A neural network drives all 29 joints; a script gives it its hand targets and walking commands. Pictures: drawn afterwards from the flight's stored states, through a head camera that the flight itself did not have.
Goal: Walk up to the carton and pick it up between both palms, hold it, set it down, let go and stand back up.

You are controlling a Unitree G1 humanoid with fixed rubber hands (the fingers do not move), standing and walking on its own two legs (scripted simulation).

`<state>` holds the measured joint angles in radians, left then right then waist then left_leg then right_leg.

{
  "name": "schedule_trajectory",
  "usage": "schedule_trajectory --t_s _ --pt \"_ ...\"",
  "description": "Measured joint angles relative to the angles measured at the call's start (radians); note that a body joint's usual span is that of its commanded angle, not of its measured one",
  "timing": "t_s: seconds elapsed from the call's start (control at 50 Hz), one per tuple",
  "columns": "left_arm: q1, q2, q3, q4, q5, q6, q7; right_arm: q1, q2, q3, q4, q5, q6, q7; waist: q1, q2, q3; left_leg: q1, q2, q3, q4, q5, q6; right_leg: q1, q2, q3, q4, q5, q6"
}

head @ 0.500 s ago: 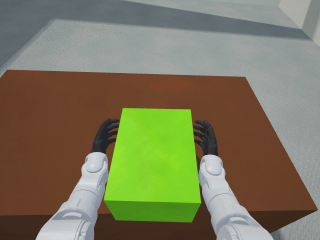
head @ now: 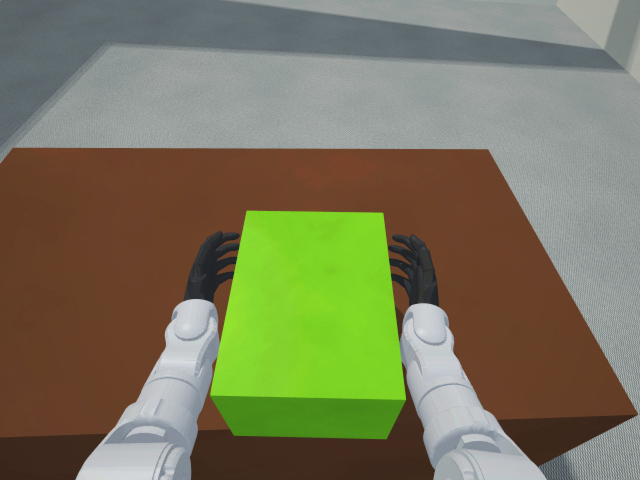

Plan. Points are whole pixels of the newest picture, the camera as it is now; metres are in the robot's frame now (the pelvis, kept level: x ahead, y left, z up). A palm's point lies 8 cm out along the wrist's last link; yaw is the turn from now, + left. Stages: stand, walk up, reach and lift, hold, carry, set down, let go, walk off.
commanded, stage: reach and lift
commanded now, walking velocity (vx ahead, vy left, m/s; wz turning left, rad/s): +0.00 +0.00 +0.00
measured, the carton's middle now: (312, 318) +0.34 +0.02 +0.00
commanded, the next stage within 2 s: none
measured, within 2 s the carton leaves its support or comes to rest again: neither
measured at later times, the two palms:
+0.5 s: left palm (197, 273) +0.36 +0.16 +0.08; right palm (428, 282) +0.35 -0.13 +0.08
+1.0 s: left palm (191, 263) +0.34 +0.15 +0.12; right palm (441, 278) +0.34 -0.13 +0.11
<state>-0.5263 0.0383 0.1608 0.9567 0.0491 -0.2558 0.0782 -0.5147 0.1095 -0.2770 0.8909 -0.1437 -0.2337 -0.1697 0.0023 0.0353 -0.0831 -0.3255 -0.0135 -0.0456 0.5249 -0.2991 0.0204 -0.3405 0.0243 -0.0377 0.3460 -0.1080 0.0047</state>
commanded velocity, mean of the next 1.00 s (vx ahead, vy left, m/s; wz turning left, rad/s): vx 0.00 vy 0.00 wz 0.00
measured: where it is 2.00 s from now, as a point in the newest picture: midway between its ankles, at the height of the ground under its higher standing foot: outside the picture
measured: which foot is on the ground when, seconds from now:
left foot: down 0.00-1.00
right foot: down 0.00-1.00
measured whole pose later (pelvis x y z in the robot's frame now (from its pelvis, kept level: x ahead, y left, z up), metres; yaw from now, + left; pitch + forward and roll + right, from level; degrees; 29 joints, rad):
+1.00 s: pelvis -0.01 -0.01 +0.00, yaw +0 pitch -3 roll -2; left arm -0.48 0.02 0.14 0.50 0.11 0.26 0.08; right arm -0.50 0.10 -0.22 0.68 -0.03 0.07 -0.16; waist 0.00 -0.01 -0.06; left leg -0.13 -0.01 -0.05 0.45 -0.27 0.02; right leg -0.15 0.02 -0.04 0.30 -0.09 0.00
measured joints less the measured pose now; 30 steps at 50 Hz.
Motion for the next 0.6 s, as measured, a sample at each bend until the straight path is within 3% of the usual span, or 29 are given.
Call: schedule_trajectory --t_s 0.36,0.6 --pt "0.016 -0.005 -0.002 -0.114 0.002 0.046 0.001 0.003 0.0 0.02 -0.057 0.02 0.006 0.0 -0.005 -0.006 -0.009 0.039 0.0 0.0 -0.02 0.007 0.001 0.041 0.0 0.0 -0.024 0.008 0.0" --pt "0.044 -0.005 -0.016 -0.243 0.024 0.227 0.001 0.018 0.0 0.045 -0.104 0.074 0.117 -0.005 -0.006 -0.019 -0.005 0.107 0.0 -0.001 -0.055 0.023 0.003 0.108 0.0 0.0 -0.053 0.021 0.0"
